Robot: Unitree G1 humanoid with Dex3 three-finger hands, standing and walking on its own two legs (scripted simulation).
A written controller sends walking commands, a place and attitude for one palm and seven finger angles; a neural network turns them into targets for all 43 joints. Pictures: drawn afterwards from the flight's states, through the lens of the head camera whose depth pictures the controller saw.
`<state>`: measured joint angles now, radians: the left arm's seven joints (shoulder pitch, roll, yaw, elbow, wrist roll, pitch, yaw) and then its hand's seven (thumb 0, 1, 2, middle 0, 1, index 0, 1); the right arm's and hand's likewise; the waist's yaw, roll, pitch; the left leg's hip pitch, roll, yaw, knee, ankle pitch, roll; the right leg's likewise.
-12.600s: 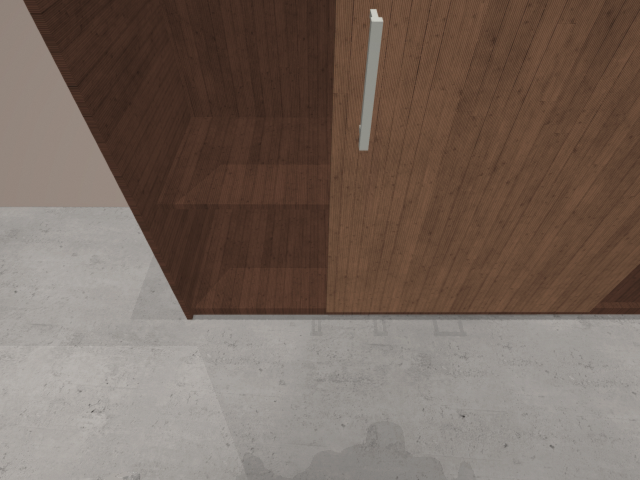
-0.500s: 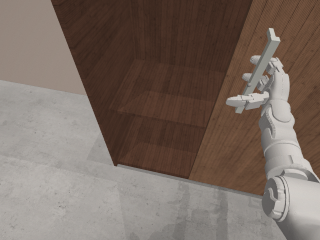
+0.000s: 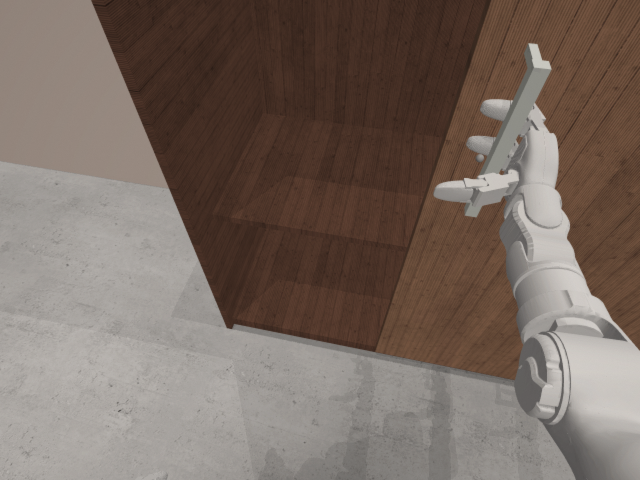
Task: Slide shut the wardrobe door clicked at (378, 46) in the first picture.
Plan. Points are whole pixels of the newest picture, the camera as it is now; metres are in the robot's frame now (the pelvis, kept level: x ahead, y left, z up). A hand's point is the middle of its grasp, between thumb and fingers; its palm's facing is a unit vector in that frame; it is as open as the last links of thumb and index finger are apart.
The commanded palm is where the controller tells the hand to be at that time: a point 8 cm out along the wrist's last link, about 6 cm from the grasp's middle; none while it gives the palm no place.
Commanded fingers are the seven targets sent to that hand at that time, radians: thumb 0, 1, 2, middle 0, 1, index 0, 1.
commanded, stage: slide the fingers in behind the handle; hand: right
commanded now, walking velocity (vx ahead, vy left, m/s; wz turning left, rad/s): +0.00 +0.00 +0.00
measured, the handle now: (498, 141) +0.54 -0.14 +0.15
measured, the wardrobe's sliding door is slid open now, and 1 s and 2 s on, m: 0.48 0.48 0.48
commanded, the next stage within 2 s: grip the handle and tug to test in 0.18 s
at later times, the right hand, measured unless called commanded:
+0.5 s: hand (479, 156) +0.50 -0.11 +0.15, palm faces +0.05 +1.00 +0.01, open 12.8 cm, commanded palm +0.46 -0.16 +0.15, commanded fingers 0.00 -0.06 -0.54 0.36 1.28 0.36 1.28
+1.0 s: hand (485, 159) +0.49 -0.11 +0.16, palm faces +0.06 +1.00 +0.01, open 5.4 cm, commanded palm +0.46 -0.16 +0.15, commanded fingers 0.00 -0.90 -0.90 0.45 1.40 0.45 1.40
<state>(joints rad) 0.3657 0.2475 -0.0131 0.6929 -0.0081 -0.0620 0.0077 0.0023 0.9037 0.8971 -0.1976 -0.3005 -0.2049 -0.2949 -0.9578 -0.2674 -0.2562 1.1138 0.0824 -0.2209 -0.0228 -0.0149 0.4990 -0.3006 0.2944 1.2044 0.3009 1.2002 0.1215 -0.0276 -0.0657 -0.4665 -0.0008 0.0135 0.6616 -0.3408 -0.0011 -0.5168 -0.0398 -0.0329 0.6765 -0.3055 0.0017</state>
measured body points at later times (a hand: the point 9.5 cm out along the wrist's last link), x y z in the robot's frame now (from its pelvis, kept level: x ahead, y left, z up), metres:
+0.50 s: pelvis +0.01 +0.00 +0.00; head +0.05 +0.00 +0.45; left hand +0.02 +0.25 -0.12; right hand +0.49 -0.16 +0.16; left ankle -0.01 +0.12 -0.72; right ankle +0.02 -0.12 -0.72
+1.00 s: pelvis +0.00 +0.00 +0.00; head +0.04 +0.01 +0.45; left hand +0.05 +0.26 -0.12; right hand +0.48 -0.17 +0.16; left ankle -0.01 +0.12 -0.72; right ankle +0.02 -0.12 -0.72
